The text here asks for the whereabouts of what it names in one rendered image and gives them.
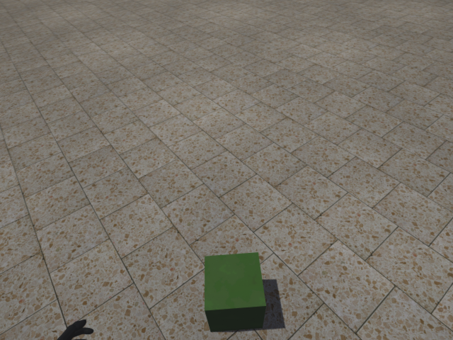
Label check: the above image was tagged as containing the left robot hand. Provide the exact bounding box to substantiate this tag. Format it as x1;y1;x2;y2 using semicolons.
57;319;93;340

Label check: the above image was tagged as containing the carton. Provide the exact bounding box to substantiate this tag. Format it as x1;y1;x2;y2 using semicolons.
205;252;266;332

